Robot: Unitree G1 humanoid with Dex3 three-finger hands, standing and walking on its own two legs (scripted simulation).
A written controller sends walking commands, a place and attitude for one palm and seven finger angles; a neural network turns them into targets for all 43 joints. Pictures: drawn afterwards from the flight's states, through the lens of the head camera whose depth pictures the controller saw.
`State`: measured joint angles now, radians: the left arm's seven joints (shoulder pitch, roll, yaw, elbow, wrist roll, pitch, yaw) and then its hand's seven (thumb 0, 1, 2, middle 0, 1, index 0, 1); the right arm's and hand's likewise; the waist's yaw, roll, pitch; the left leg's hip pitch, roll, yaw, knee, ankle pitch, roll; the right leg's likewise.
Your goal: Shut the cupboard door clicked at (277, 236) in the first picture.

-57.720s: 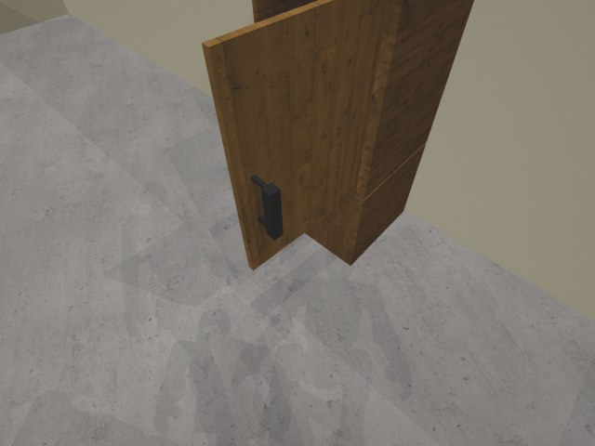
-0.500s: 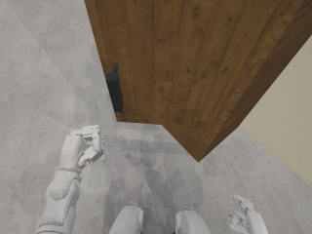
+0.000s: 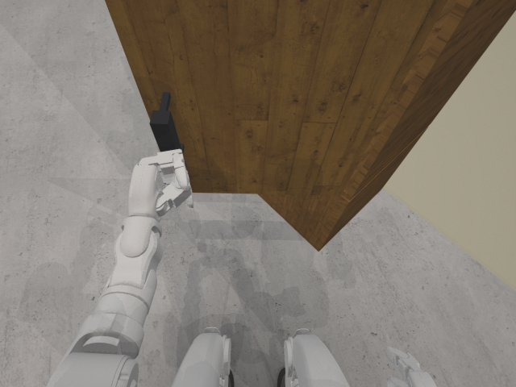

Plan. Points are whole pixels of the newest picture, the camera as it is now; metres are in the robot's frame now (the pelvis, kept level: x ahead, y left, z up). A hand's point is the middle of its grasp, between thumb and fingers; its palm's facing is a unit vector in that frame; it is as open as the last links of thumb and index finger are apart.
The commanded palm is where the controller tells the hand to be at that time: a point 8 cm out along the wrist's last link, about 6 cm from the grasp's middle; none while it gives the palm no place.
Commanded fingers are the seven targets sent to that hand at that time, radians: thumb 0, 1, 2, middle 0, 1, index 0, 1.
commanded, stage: bring the fist close to the handle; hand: left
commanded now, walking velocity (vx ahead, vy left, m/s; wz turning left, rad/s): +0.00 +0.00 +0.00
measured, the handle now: (172, 136) +0.52 +0.15 +0.03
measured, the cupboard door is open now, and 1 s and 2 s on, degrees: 47 41 29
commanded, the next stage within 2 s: push the door shut along its arc in 0.34 s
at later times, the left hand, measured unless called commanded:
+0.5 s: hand (186, 188) +0.41 +0.12 +0.03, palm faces -0.02 -1.00 -0.02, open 3.1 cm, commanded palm +0.40 +0.17 +0.03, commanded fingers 0.00 0.90 0.90 -1.30 -1.50 -1.30 -1.50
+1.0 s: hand (193, 156) +0.47 +0.11 +0.03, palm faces -0.15 -0.99 -0.04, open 3.2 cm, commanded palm +0.47 +0.15 +0.03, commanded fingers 0.00 0.90 0.90 -1.30 -1.50 -1.30 -1.50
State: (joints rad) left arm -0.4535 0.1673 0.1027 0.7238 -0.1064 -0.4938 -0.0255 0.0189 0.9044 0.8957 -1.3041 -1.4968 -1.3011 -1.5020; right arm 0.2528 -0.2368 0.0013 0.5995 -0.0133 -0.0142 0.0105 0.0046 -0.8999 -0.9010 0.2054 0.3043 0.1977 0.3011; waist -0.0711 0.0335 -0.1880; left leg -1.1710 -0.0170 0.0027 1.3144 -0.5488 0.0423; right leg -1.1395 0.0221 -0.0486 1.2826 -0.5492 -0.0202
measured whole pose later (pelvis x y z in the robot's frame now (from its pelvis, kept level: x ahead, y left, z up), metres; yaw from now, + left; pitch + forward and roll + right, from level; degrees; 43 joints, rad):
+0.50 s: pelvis +0.00 -0.01 +0.00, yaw +0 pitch +23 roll -1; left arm -0.47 0.19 0.15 0.79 -0.12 -0.55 -0.07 0.02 0.90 0.90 -1.30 -1.50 -1.30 -1.50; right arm 0.25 -0.25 -0.01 0.61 -0.01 0.02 0.01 0.00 -0.90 -0.90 0.20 0.30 0.20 0.30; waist -0.07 0.03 -0.18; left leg -1.16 -0.01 0.00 1.30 -0.54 0.03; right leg -1.14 0.03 -0.05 1.28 -0.55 -0.04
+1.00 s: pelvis +0.00 +0.00 -0.01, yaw +0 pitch +27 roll -3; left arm -0.80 0.31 0.20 1.09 -0.12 -0.52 -0.20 0.02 0.90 0.90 -1.31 -1.50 -1.31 -1.50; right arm 0.31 -0.26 0.00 0.64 0.00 0.04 0.01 0.00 -0.90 -0.90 0.21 0.30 0.20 0.30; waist -0.13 0.05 -0.18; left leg -1.27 -0.01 -0.01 1.36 -0.55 0.04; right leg -1.24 0.03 -0.07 1.32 -0.55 -0.03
